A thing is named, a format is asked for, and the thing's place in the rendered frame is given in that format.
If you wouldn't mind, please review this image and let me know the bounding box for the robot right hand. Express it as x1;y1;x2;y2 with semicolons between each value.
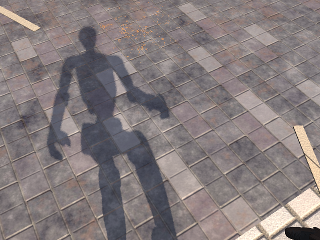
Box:
285;227;320;240

